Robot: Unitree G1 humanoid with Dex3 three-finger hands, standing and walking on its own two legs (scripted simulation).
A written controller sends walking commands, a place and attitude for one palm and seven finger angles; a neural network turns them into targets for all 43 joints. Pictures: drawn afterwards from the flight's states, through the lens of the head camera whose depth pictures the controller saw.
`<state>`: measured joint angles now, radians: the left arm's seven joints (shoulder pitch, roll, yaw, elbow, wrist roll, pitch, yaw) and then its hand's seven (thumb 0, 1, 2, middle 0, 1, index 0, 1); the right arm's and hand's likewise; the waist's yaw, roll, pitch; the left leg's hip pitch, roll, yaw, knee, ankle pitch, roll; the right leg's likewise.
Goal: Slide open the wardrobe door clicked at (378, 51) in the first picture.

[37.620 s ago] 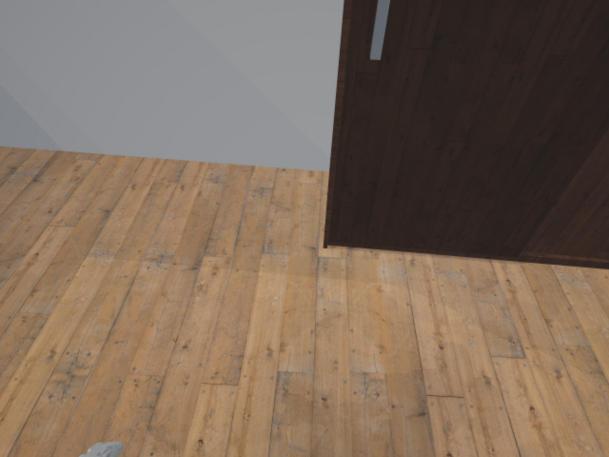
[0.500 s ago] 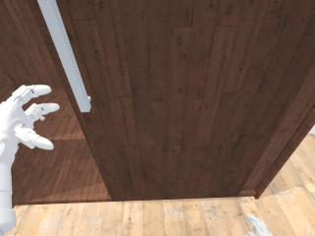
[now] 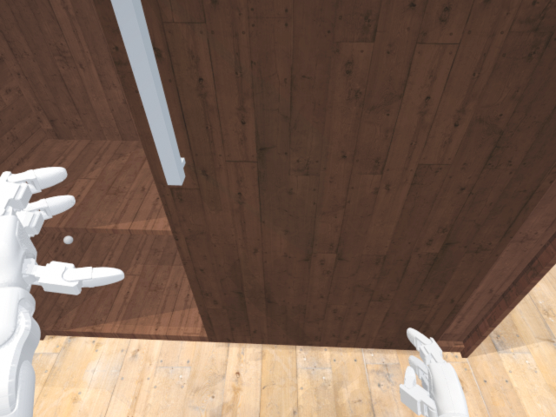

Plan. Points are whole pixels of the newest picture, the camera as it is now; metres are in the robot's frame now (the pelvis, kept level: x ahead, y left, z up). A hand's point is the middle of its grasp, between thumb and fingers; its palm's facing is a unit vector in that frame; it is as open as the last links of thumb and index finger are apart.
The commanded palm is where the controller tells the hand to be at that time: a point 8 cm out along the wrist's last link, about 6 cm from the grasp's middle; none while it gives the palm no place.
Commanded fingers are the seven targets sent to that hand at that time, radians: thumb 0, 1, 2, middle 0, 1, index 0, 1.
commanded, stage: draw the hand back to the body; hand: left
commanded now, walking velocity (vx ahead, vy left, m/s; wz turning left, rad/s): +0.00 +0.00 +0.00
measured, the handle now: (157, 91) +0.50 +0.27 +0.24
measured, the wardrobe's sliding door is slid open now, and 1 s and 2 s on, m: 0.65 0.65 0.65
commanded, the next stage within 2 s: step back with the hand held close in 0.90 s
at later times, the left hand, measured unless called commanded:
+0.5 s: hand (90, 264) +0.23 +0.26 +0.16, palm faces +0.41 -0.84 -0.36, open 9.0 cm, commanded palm +0.18 +0.30 +0.17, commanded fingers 0.00 0.90 0.90 -0.20 -0.30 -0.20 -0.30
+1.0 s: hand (85, 273) +0.21 +0.26 +0.16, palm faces +0.44 -0.82 -0.35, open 7.4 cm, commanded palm +0.17 +0.30 +0.17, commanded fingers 0.00 0.90 0.90 -0.20 -0.30 -0.20 -0.30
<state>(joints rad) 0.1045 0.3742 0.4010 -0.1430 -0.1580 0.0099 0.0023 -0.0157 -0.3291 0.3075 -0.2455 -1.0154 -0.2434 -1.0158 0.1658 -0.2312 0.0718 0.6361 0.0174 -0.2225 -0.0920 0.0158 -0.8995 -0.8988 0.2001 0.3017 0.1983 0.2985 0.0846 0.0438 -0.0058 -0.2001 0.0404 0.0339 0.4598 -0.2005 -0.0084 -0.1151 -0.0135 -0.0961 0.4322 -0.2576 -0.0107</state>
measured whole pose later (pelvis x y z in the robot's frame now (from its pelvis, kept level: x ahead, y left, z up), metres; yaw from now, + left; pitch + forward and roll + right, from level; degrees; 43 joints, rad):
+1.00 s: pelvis +0.02 +0.00 +0.00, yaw -1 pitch -5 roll +0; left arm 0.45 0.33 0.32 -0.37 -0.07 -0.07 0.10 0.01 0.89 0.90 -0.21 -0.30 -0.21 -0.30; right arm 0.20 -0.21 0.03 0.66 -0.01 -0.11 -0.08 0.02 -0.90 -0.90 0.20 0.30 0.20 0.30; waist 0.08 0.05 0.00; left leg -0.10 0.04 0.06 0.40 -0.21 -0.01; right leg -0.02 -0.02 -0.08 0.37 -0.26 0.00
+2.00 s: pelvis -0.09 +0.05 -0.01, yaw +5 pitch +1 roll -6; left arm 0.43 0.45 0.44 -0.47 -0.01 -0.27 0.14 0.01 0.89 0.90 -0.21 -0.30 -0.21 -0.30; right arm 0.25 -0.19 -0.01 0.61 -0.01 -0.15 -0.08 0.02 -0.90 -0.90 0.20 0.30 0.20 0.30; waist -0.01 0.03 0.01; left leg -0.48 0.04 -0.02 0.51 -0.07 0.08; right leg -0.32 0.10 0.00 0.82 -0.38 0.02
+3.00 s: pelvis -0.22 +0.07 -0.01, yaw -4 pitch +1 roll -2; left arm 0.56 0.44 0.43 -0.43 -0.03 -0.21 0.13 0.01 0.89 0.90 -0.21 -0.30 -0.21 -0.30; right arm 0.25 -0.15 0.04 0.62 -0.02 -0.11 -0.04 0.01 -0.90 -0.90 0.20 0.30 0.20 0.30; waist -0.01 0.02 -0.08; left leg -0.29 0.04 0.04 0.63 -0.39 0.02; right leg -0.25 0.04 -0.09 0.50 -0.26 -0.05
